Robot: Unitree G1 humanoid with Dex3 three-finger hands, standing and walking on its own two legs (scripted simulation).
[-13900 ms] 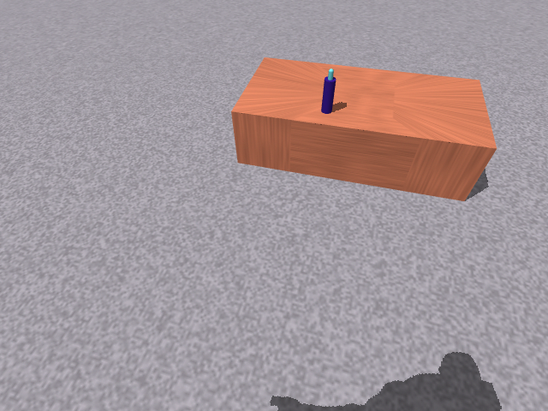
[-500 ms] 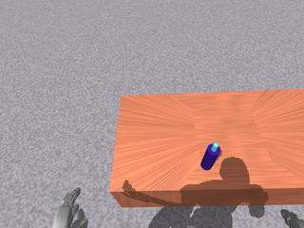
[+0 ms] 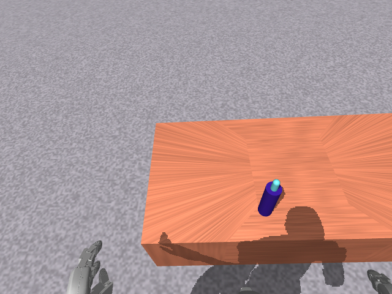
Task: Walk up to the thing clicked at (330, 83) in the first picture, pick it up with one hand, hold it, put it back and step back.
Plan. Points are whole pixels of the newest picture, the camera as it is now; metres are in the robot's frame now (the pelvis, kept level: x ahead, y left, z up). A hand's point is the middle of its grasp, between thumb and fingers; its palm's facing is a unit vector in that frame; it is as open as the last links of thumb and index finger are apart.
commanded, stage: go down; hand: right
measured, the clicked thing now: (270, 196) +0.47 -0.20 -0.28
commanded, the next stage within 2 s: approach in 1.34 s
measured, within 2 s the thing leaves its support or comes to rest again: neither
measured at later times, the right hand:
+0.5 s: hand (370, 230) +0.28 -0.34 -0.06, palm faces +0.13 +0.97 -0.20, open 17.5 cm
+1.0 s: hand (378, 198) +0.35 -0.37 -0.04, palm faces +0.16 +0.98 -0.13, open 17.2 cm
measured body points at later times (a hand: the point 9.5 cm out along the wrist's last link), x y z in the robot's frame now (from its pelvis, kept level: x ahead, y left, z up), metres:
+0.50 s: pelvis -0.01 +0.00 -0.01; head +0.08 -0.02 +0.43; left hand +0.10 +0.28 -0.10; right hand +0.27 -0.39 -0.04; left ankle -0.03 +0.14 -0.68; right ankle +0.03 -0.13 -0.68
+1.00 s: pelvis -0.02 +0.00 -0.03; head +0.11 -0.05 +0.40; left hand +0.06 +0.28 -0.12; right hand +0.33 -0.42 -0.03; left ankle -0.03 +0.14 -0.68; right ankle +0.03 -0.13 -0.68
